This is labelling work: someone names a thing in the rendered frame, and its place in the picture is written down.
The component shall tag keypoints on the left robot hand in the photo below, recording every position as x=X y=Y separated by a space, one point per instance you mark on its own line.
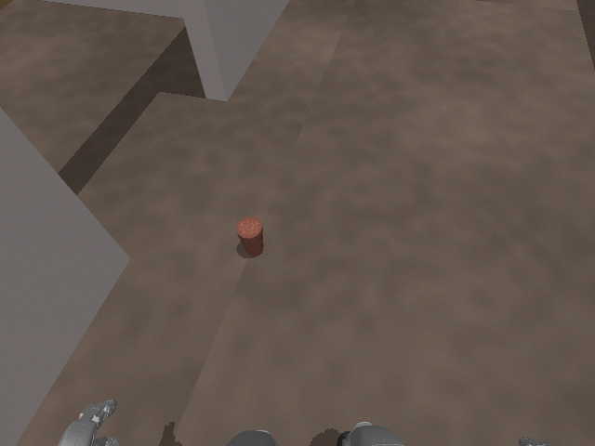
x=83 y=431

